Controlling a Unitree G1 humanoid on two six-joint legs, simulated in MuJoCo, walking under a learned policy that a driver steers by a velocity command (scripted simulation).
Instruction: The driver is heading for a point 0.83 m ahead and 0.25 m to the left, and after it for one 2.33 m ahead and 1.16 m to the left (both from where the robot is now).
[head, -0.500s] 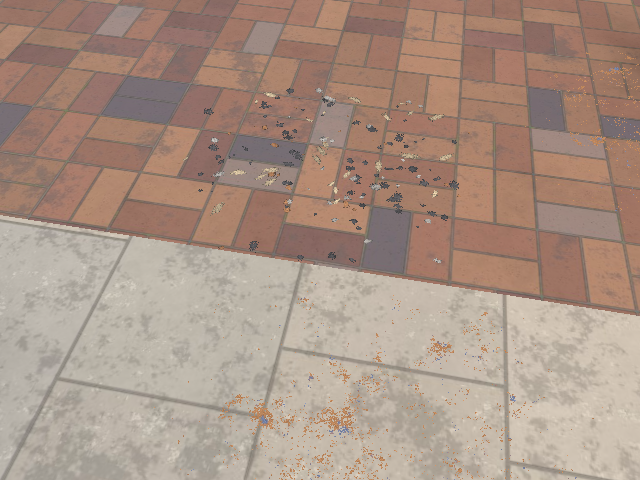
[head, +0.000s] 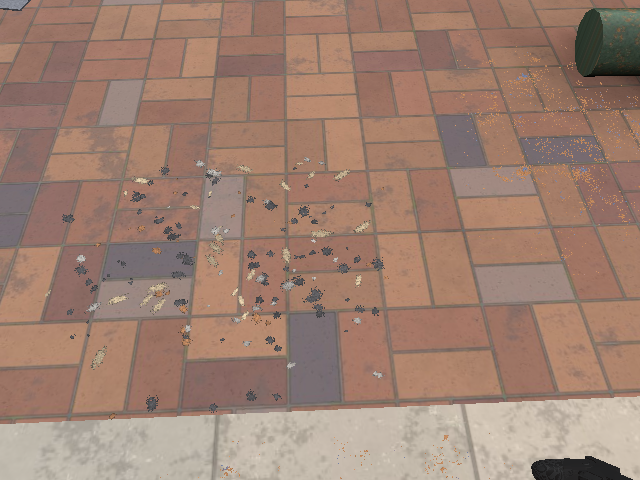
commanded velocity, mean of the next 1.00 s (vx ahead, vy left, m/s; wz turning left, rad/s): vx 1.00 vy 0.00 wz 0.78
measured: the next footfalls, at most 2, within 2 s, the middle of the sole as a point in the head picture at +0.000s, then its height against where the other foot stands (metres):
left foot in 0.14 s outside the picture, level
right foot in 0.56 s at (349, 330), level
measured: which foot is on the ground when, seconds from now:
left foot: up 0.00-0.12, down 0.14-0.56, up 0.58-0.98, down 1.00-1.00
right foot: down 0.00-0.14, up 0.16-0.54, down 0.56-1.00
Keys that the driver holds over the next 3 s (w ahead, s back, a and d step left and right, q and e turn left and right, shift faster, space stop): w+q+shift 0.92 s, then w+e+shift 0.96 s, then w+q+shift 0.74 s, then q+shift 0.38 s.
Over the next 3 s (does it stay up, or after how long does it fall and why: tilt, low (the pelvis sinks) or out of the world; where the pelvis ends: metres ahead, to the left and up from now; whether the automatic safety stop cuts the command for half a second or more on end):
stays up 2.37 1.13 0.00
